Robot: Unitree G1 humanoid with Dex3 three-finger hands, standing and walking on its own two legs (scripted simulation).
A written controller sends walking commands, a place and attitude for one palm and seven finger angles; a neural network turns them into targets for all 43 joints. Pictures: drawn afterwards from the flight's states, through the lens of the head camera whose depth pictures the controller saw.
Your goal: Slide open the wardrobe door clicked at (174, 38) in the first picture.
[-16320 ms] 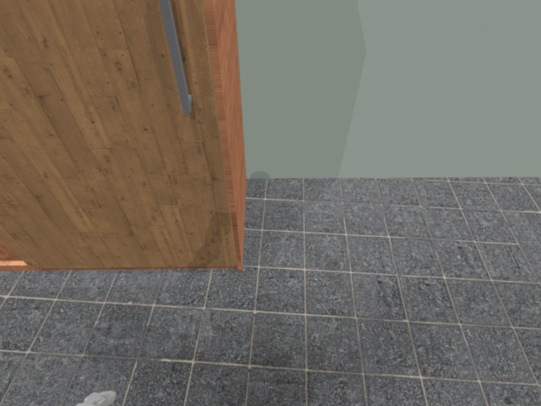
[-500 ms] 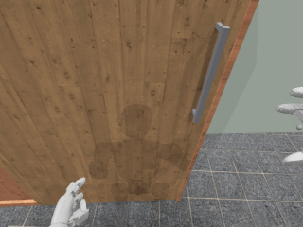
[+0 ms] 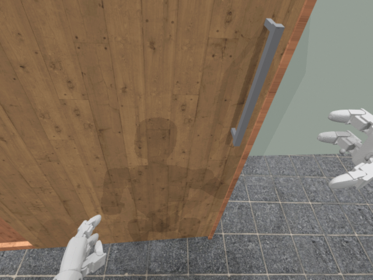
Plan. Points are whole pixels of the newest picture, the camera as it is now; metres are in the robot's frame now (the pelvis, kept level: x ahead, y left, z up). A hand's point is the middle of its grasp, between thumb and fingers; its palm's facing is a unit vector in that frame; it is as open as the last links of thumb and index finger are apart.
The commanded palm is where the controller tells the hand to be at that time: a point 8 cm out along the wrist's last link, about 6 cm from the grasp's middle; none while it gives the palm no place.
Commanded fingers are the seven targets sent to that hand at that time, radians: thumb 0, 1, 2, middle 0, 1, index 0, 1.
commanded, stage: move the hooked fingers beside the handle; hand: right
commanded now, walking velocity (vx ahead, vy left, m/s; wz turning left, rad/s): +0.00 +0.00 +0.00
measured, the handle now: (250, 92) +0.46 -0.13 +0.20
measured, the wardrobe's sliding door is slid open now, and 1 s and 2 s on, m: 0.00 0.00 0.00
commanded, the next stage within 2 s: none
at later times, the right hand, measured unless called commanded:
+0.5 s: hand (318, 135) +0.33 -0.23 +0.20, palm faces -0.05 +1.00 -0.06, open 14.0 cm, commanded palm +0.31 -0.28 +0.21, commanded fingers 0.00 0.50 -0.30 0.30 1.20 0.30 1.20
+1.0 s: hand (294, 115) +0.39 -0.20 +0.20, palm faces -0.04 +1.00 -0.04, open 14.0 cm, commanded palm +0.36 -0.25 +0.21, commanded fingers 0.00 0.50 -0.30 0.30 1.20 0.30 1.20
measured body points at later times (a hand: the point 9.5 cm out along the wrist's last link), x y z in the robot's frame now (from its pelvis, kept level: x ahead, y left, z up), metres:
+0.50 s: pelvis +0.01 +0.00 +0.00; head +0.00 +0.01 +0.45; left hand +0.18 +0.24 -0.08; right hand +0.33 -0.28 +0.21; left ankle -0.03 +0.11 -0.74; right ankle +0.01 -0.12 -0.74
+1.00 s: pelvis +0.00 +0.00 +0.00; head -0.01 +0.02 +0.45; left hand +0.14 +0.25 -0.09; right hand +0.38 -0.26 +0.21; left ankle -0.03 +0.11 -0.74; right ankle +0.01 -0.12 -0.74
